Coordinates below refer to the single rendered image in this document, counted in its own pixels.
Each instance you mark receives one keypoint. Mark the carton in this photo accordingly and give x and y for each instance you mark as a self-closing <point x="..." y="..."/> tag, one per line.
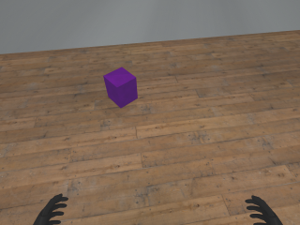
<point x="121" y="87"/>

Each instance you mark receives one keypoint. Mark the robot right hand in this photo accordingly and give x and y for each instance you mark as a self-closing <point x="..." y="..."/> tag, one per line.
<point x="268" y="215"/>

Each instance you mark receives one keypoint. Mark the robot left hand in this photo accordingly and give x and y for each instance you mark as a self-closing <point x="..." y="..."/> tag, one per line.
<point x="47" y="213"/>

